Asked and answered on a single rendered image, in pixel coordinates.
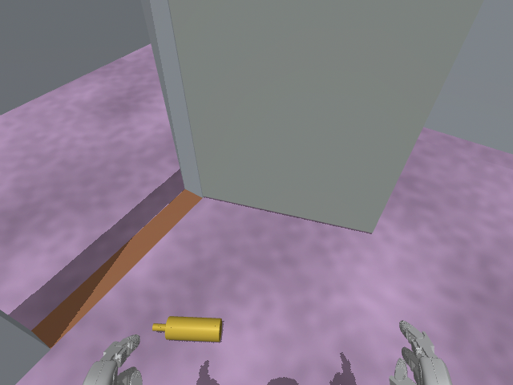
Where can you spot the left robot hand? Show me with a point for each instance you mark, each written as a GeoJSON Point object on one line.
{"type": "Point", "coordinates": [105, 371]}

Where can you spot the bottle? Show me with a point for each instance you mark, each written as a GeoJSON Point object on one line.
{"type": "Point", "coordinates": [191, 329]}

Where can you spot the right robot hand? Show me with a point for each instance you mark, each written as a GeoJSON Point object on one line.
{"type": "Point", "coordinates": [427, 367]}

